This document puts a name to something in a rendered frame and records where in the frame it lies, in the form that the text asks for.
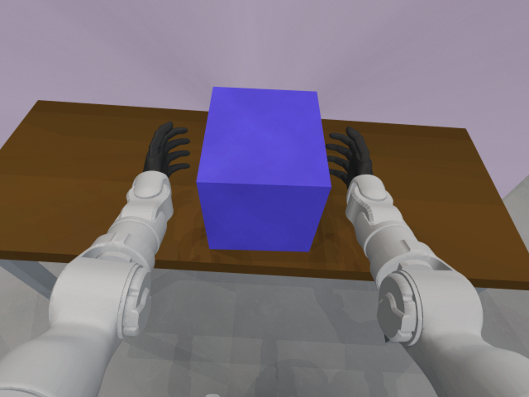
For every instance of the left robot forearm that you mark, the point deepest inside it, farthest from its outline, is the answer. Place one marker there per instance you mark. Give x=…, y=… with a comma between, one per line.
x=138, y=231

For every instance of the carton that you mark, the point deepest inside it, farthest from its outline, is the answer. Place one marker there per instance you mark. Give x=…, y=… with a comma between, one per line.
x=263, y=177

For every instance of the left robot upper arm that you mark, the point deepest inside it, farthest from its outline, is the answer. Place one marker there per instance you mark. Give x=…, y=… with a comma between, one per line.
x=97, y=304

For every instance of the table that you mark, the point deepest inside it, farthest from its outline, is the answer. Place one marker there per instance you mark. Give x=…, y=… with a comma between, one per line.
x=65, y=172

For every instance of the robot right hand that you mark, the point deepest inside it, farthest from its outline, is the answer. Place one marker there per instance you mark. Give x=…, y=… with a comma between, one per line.
x=358, y=161

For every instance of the robot left hand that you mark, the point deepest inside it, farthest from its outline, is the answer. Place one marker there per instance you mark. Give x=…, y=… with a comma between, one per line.
x=158, y=156

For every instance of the right robot forearm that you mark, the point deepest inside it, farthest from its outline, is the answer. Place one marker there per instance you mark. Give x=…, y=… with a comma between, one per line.
x=387, y=241

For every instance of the right robot upper arm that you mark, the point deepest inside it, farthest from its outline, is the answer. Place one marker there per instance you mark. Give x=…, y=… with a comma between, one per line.
x=436, y=316

